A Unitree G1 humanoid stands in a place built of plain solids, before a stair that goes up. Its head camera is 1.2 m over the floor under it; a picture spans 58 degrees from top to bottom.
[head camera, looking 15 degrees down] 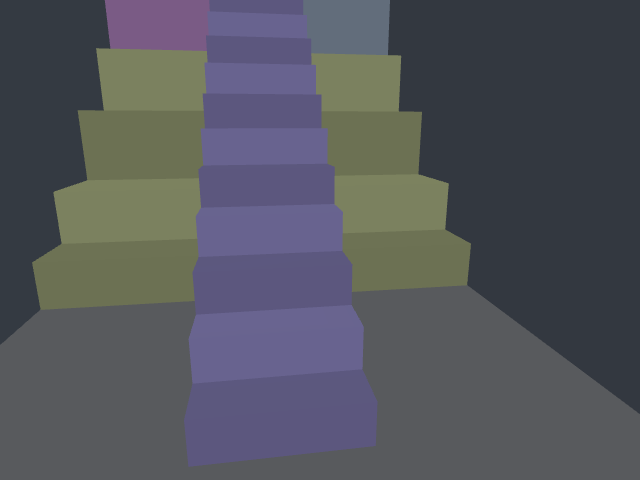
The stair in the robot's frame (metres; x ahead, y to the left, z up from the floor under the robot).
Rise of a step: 0.20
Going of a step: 0.23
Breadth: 0.70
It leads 9 degrees to the left of straight ahead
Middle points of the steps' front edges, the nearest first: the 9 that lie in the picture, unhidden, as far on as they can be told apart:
1.36 0.13 0.20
1.58 0.17 0.39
1.81 0.20 0.59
2.03 0.23 0.78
2.26 0.27 0.98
2.48 0.30 1.18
2.71 0.34 1.37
2.93 0.37 1.57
3.15 0.41 1.76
